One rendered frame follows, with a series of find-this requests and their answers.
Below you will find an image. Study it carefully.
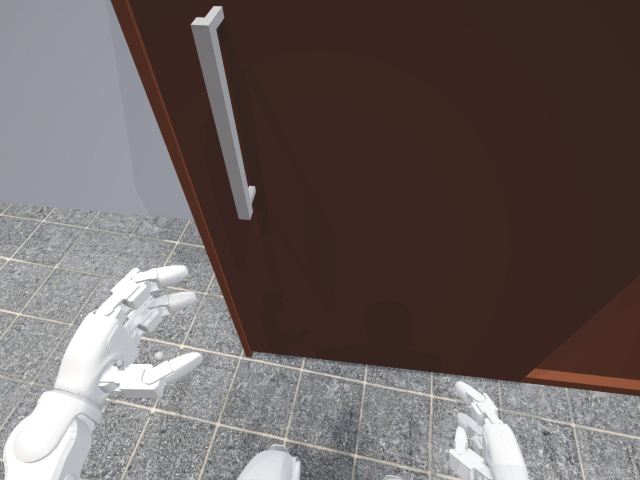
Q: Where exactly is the robot left forearm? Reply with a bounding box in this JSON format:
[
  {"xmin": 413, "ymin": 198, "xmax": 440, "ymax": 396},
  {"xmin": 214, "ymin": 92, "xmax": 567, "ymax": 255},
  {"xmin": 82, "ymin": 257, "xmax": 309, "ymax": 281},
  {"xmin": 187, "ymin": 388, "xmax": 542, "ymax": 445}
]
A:
[{"xmin": 3, "ymin": 390, "xmax": 102, "ymax": 480}]

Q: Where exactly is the left robot shin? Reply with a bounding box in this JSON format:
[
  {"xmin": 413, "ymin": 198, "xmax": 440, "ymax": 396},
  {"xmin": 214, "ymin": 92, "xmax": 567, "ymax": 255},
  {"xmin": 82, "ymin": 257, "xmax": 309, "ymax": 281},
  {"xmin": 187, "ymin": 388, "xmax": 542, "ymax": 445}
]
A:
[{"xmin": 269, "ymin": 445, "xmax": 289, "ymax": 454}]

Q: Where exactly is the wardrobe door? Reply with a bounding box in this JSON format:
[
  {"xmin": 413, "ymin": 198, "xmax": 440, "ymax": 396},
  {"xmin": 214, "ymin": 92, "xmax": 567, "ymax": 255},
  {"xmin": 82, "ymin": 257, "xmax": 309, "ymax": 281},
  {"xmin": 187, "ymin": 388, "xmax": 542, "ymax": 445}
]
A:
[
  {"xmin": 536, "ymin": 275, "xmax": 640, "ymax": 380},
  {"xmin": 129, "ymin": 0, "xmax": 640, "ymax": 382}
]

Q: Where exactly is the right robot hand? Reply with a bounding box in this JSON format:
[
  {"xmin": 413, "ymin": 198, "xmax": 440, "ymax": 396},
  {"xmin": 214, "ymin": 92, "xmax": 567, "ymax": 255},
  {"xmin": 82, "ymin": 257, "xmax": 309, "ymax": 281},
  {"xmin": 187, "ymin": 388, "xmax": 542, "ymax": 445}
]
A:
[{"xmin": 449, "ymin": 381, "xmax": 529, "ymax": 480}]

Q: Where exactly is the robot left thigh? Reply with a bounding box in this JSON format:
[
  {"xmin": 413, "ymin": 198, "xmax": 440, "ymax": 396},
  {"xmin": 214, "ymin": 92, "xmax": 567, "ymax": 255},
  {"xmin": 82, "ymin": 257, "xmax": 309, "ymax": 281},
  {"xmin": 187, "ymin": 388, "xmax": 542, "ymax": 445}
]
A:
[{"xmin": 237, "ymin": 450, "xmax": 300, "ymax": 480}]

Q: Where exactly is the left robot hand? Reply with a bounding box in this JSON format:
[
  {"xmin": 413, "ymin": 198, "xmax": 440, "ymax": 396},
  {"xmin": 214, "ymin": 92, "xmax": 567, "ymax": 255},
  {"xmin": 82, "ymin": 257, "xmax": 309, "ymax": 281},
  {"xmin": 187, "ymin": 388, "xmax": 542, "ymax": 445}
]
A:
[{"xmin": 54, "ymin": 265, "xmax": 203, "ymax": 407}]

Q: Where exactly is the handle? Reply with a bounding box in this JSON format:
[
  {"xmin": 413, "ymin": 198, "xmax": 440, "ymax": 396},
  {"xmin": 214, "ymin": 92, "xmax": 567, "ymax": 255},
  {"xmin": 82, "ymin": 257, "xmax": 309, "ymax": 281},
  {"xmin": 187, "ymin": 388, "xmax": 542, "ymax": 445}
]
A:
[{"xmin": 191, "ymin": 6, "xmax": 256, "ymax": 220}]

